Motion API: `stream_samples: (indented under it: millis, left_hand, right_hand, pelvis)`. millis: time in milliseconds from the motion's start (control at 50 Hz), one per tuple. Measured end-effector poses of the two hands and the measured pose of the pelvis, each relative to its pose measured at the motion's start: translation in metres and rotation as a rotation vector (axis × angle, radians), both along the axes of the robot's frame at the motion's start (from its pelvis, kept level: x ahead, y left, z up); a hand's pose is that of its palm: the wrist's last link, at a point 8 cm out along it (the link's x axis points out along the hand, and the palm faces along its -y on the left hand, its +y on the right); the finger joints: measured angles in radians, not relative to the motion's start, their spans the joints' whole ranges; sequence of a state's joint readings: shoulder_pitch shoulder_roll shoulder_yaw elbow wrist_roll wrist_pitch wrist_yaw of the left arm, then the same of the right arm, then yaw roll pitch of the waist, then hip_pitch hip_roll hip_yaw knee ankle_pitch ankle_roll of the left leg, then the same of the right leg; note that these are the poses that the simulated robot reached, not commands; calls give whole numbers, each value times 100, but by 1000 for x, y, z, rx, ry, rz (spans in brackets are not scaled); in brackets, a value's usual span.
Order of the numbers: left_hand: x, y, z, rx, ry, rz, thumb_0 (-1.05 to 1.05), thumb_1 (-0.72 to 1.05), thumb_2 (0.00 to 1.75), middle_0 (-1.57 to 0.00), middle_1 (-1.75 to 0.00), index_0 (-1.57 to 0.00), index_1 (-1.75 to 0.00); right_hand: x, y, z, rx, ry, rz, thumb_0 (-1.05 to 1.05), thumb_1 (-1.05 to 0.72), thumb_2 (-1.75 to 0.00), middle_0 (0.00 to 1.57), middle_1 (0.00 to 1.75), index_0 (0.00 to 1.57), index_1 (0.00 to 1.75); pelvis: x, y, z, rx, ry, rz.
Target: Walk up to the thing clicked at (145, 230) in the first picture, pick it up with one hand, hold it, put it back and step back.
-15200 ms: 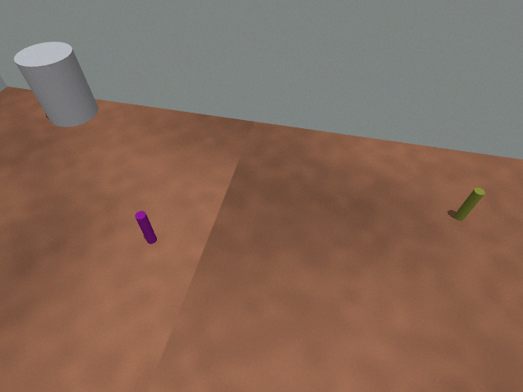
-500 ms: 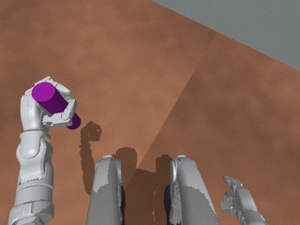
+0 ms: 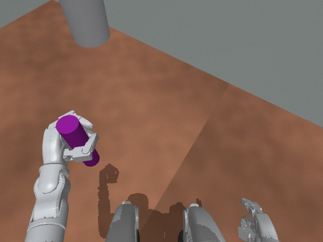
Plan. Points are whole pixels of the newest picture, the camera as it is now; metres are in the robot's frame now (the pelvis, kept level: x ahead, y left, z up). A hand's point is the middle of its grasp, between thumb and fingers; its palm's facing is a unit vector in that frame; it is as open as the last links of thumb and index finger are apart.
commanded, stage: lift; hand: left
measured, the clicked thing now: (81, 144) +0.34 +0.20 +0.01
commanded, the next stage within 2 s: hold in 0.88 s
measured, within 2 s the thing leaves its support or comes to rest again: neither
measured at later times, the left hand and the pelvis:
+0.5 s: hand (80, 127) +0.34 +0.18 +0.09, palm faces +0.09 -1.00 -0.02, open 5.8 cm; pelvis +0.01 +0.00 +0.06, yaw +1 degrees
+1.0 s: hand (84, 118) +0.35 +0.17 +0.12, palm faces +0.08 -1.00 +0.00, open 5.8 cm; pelvis +0.02 -0.01 +0.08, yaw +1 degrees
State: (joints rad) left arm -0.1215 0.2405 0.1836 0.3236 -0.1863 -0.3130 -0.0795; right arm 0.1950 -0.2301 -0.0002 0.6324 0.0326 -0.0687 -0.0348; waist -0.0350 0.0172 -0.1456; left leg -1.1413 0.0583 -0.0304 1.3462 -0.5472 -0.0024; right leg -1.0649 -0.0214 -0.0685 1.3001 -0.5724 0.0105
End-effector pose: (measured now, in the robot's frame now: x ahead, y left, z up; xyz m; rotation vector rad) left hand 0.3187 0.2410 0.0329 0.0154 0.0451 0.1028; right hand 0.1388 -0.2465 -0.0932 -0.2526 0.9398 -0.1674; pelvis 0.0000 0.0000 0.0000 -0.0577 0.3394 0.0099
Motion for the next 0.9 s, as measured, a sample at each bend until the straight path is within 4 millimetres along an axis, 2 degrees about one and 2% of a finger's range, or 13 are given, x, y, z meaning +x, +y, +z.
stream_samples:
  millis: [200,360,600,900]
  left_hand:
    - [-3,-1,33,6,-14,2,2,6,119,-98,-115,-100,-115]
    - [-2,-5,52,-2,-20,4,2,6,119,-98,-115,-100,-115]
    - [-1,-12,71,-8,-23,-15,2,6,119,-98,-115,-100,-115]
    - [3,-22,86,-18,-28,-23,2,6,119,-98,-115,-101,-115]
  right_hand:
    - [-6,10,25,21,11,8,1,-89,-89,20,30,20,30]
    - [-7,12,41,30,11,9,1,-90,-89,20,30,20,30]
    - [-2,5,58,27,6,9,1,-90,-89,20,30,20,30]
    - [2,-6,70,23,11,0,1,-90,-89,20,30,20,30]
  pelvis:
    - [6,3,29,7,-62,4]
    - [10,3,45,13,-102,4]
    - [16,-2,63,23,-145,4]
    - [23,-9,75,33,-181,5]
